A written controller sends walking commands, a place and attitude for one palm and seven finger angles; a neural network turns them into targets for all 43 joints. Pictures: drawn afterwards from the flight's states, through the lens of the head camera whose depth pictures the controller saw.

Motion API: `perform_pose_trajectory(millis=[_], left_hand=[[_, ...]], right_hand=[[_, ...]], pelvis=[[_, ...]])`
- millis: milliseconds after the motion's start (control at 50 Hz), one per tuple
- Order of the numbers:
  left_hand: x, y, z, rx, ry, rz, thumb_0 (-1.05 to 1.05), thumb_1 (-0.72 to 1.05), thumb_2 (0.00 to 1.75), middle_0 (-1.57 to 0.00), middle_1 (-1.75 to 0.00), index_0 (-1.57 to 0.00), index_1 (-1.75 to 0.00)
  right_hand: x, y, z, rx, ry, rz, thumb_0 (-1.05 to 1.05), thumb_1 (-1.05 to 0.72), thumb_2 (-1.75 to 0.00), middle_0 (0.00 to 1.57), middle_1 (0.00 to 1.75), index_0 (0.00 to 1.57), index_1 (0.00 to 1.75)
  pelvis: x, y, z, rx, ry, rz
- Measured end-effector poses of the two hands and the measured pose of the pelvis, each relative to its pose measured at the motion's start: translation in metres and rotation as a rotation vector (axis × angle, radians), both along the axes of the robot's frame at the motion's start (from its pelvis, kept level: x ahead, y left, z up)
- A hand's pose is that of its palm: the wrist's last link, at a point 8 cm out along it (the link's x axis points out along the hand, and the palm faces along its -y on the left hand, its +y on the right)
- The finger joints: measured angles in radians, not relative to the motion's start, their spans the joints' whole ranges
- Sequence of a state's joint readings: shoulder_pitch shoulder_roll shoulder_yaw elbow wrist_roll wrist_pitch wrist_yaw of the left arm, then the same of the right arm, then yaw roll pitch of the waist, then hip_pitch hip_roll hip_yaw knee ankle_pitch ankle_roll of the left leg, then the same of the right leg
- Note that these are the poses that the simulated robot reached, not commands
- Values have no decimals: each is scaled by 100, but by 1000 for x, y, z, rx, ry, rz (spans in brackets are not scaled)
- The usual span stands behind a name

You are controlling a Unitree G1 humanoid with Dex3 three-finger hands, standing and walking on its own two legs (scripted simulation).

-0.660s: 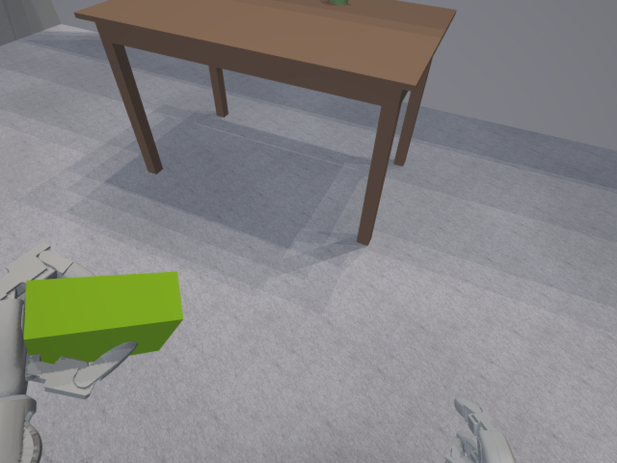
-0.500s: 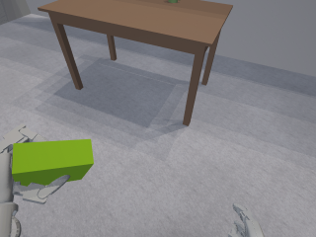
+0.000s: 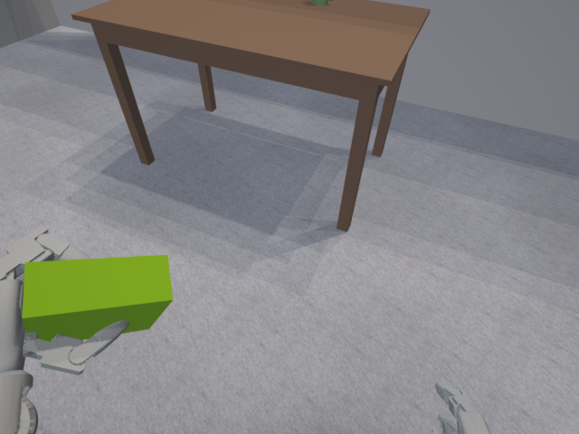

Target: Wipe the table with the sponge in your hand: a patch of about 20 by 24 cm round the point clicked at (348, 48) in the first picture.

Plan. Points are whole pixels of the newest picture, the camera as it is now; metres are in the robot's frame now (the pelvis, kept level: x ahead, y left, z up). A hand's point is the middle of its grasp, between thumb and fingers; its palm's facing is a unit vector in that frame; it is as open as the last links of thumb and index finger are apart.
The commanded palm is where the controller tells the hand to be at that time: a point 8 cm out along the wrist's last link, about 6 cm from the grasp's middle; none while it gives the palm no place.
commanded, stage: walk to a spot facing it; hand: left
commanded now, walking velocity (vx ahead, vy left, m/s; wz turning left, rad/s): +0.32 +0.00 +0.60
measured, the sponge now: (119, 299) +0.23 +0.20 +0.14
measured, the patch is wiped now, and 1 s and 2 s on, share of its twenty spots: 0.00 0.00 0.00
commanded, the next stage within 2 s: none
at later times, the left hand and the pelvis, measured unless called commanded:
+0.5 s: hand (14, 284) +0.23 +0.30 +0.16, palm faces +0.61 -0.67 -0.42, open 9.4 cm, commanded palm +0.17 +0.33 +0.18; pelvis +0.08 +0.02 -0.02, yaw +14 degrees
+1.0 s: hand (77, 216) +0.33 +0.28 +0.16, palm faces +0.68 -0.58 -0.45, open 9.4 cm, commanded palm +0.25 +0.30 +0.18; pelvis +0.23 -0.02 +0.00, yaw +26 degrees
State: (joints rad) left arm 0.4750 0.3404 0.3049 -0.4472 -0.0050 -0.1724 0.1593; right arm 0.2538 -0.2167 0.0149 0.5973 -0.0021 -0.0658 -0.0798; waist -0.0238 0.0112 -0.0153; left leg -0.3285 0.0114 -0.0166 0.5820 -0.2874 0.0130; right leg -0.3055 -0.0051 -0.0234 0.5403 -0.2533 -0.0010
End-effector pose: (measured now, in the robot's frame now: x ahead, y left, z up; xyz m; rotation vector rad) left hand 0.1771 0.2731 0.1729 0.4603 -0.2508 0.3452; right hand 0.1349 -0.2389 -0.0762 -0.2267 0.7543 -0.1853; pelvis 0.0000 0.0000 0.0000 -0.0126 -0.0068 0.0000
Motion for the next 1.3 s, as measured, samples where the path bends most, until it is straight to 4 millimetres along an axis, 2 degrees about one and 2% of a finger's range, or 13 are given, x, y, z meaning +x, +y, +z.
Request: perform_pose_trajectory(millis=[180,280,420,500,600,680,740,880,1000,1080,1140,1220,1300], left_hand=[[4,21,1,55,-48,83,0,-43,101,-81,-138,-81,-138],[7,16,1,51,-42,120,0,-43,101,-81,-138,-81,-138],[2,34,3,60,-25,205,0,-43,101,-81,-138,-81,-138],[5,54,4,90,-67,265,0,-43,101,-81,-138,-81,-138],[22,65,10,97,-61,303,0,-43,101,-81,-138,-81,-138],[32,51,22,76,-66,314,0,-43,101,-81,-138,-81,-138],[40,38,28,86,-61,332,0,-43,101,-81,-138,-81,-138],[73,25,11,76,-26,444,0,-43,101,-81,-138,-81,-138],[97,21,11,45,57,453,0,-43,101,-81,-137,-81,-138],[109,28,20,80,70,458,0,-43,101,-81,-137,-81,-138],[115,39,26,98,47,481,0,-43,101,-81,-137,-81,-138],[125,59,25,89,-24,520,0,-43,101,-81,-137,-81,-138],[144,83,14,91,-125,520,0,-43,101,-81,-137,-81,-138]], right_hand=[[17,9,-21,-1,55,29,1,-90,-90,20,30,20,30],[41,18,-31,42,96,112,1,-90,-90,20,30,20,30],[101,33,-20,-23,146,239,1,-90,-90,20,30,20,30],[154,52,-18,-44,33,276,1,-90,-90,20,30,20,30],[198,88,-8,52,-32,314,1,-90,-90,20,30,20,30],[220,109,2,113,-55,375,1,-90,-90,20,30,20,30],[238,114,-1,141,-52,413,1,-90,-90,20,30,20,30],[292,91,-36,102,40,492,1,-90,-90,21,30,20,30],[332,61,-18,14,86,466,1,-90,-90,20,30,20,30],[357,54,-4,-32,83,461,1,-90,-90,20,30,20,30],[375,59,2,-57,78,472,1,-90,-90,20,30,20,30],[398,83,5,-75,62,495,1,-90,-90,20,30,20,30],[423,119,-5,-51,-14,501,1,-90,-90,20,30,20,30]], pelvis=[[24,1,-13,-9,10,74],[42,-7,-13,-20,12,145],[72,2,-4,24,17,241],[85,16,-19,37,1,252],[105,15,-12,30,-8,289],[129,8,-2,16,-3,310],[151,1,1,10,-4,330],[198,-21,-14,32,-20,407],[230,-22,4,48,-2,452],[250,-17,10,52,15,477],[266,-9,10,49,19,490],[287,10,4,47,15,498],[302,31,-17,45,-11,502]])
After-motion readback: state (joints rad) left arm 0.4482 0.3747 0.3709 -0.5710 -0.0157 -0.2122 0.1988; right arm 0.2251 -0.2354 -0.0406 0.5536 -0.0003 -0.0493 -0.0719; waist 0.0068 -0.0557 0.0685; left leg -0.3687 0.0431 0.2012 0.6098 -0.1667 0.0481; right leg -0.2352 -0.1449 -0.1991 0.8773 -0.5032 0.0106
